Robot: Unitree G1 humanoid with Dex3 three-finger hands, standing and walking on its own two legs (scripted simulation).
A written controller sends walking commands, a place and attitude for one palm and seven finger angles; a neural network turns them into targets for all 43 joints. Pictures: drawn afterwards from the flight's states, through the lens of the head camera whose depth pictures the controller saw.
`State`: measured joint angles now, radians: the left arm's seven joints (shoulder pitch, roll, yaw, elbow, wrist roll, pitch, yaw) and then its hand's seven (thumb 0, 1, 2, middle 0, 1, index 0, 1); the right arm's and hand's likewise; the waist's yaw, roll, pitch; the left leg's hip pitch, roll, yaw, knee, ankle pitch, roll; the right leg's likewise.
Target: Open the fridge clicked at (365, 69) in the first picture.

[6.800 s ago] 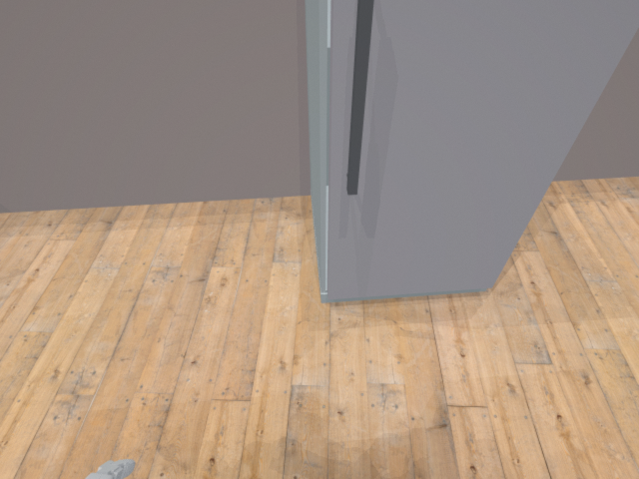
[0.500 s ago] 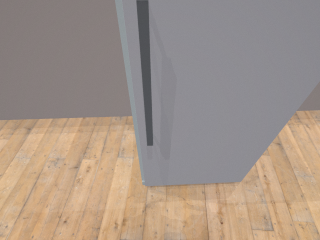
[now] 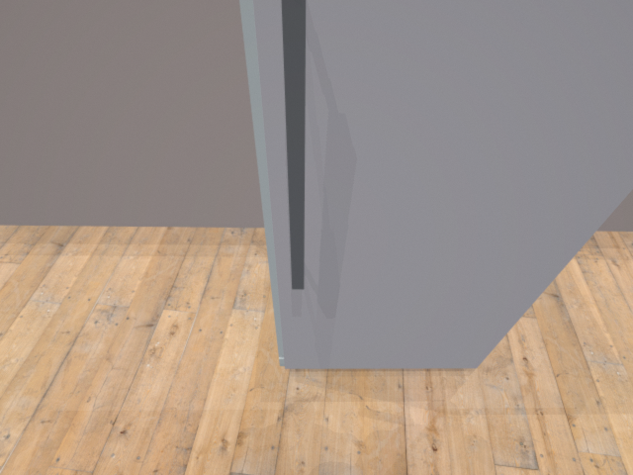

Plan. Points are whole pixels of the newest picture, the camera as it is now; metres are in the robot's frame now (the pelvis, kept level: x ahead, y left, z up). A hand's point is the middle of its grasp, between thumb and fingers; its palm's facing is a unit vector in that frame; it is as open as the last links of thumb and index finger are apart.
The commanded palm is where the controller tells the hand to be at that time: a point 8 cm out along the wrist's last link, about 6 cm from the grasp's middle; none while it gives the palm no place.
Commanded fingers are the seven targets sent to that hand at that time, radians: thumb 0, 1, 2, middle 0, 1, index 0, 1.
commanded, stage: shuffle to correct the standing spot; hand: left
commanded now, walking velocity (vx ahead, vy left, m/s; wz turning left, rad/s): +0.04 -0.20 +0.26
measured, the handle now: (297, 176) +0.49 +0.06 +0.11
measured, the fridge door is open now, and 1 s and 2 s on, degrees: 0 0 0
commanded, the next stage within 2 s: come to a stop and stand still in 0.54 s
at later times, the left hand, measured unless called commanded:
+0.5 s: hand out of the picture +0.04 +0.12 -0.18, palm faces +0.11 -0.98 -0.14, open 7.3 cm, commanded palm none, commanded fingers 0.00 0.90 0.90 -0.20 -0.30 -0.20 -0.30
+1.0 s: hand out of the picture +0.08 +0.04 -0.18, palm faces +0.14 -0.97 -0.19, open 7.3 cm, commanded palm none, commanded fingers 0.00 0.90 0.90 -0.20 -0.30 -0.20 -0.30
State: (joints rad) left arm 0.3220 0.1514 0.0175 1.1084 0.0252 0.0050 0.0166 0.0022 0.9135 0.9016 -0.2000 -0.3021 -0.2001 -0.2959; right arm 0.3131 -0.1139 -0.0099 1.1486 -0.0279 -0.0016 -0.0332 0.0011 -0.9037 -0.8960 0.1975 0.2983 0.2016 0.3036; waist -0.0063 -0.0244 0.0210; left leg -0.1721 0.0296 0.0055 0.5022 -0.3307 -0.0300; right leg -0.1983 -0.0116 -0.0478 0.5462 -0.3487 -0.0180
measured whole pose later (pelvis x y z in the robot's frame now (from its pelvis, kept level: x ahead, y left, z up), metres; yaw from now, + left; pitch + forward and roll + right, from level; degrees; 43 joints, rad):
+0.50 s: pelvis +0.04 -0.05 +0.01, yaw +3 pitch +2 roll -2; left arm 0.26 0.17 0.07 1.02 0.03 0.06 0.00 0.01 0.92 0.90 -0.20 -0.30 -0.20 -0.30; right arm 0.27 -0.11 -0.03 1.08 -0.04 -0.02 -0.06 0.00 -0.91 -0.90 0.20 0.30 0.20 0.30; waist 0.00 -0.03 0.08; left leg -0.19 0.12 0.07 0.48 -0.31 -0.05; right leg -0.47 -0.05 -0.02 1.01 -0.39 0.03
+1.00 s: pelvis +0.05 -0.14 +0.00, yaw +4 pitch -1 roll +0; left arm 0.22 0.17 0.04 0.99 0.03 0.00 0.04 0.00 0.93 0.90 -0.20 -0.30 -0.21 -0.30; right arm 0.12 -0.16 -0.04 0.99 -0.01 0.04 -0.02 0.00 -0.91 -0.90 0.19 0.30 0.20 0.30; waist 0.04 -0.04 0.08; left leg -0.33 -0.02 0.06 0.72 -0.44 -0.04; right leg -0.29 -0.02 -0.11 0.55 -0.24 -0.04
